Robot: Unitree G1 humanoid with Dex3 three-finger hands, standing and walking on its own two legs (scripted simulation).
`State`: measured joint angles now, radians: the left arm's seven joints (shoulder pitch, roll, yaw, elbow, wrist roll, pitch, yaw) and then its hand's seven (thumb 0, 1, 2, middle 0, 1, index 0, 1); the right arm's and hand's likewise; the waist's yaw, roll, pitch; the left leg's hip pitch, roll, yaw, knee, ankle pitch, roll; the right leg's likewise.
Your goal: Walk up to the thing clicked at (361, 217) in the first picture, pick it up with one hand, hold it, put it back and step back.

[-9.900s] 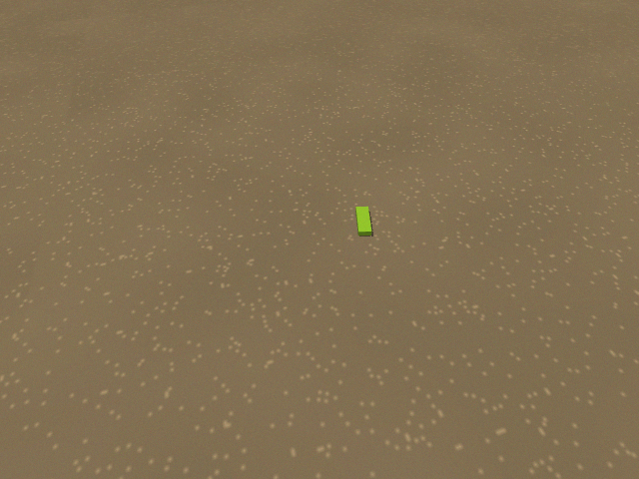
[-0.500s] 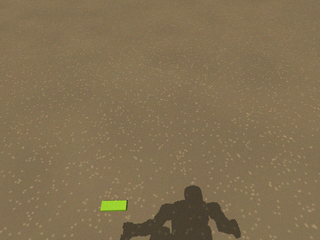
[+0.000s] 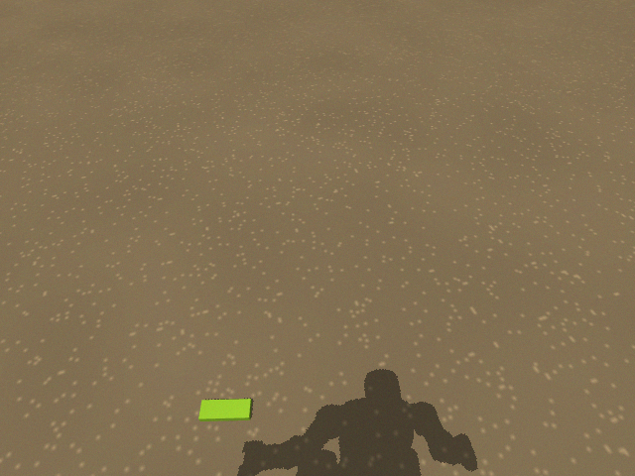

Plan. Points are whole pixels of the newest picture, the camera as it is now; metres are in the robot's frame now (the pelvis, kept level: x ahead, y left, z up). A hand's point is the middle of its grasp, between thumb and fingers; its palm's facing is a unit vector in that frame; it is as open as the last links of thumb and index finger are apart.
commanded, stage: stand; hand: left
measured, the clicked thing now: (225, 410) +0.45 +0.31 -0.77
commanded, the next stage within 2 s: walk up in 0.60 s
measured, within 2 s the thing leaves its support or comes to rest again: neither
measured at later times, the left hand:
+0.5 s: hand out of the picture +0.07 +0.26 -0.16, palm faces -0.03 -0.94 -0.35, open 7.4 cm
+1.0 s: hand out of the picture +0.05 +0.39 -0.17, palm faces +0.06 -0.90 -0.43, open 7.4 cm
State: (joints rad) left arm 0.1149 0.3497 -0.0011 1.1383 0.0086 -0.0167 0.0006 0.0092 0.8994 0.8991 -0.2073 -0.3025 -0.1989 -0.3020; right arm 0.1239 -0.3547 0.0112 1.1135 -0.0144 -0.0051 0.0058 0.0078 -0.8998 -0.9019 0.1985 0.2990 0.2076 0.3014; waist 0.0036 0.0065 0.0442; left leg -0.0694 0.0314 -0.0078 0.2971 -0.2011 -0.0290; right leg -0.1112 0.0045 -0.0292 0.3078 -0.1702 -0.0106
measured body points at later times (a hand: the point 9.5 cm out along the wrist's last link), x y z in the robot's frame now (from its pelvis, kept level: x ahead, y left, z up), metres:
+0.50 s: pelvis +0.00 +0.00 +0.00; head +0.01 +0.00 +0.45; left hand +0.07 +0.31 -0.13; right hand +0.07 -0.30 -0.13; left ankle -0.02 +0.14 -0.75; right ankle +0.00 -0.11 -0.75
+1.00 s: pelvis +0.01 +0.09 -0.02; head +0.04 +0.11 +0.43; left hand +0.05 +0.44 -0.14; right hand +0.09 -0.22 -0.14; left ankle +0.02 +0.22 -0.75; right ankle +0.00 -0.07 -0.72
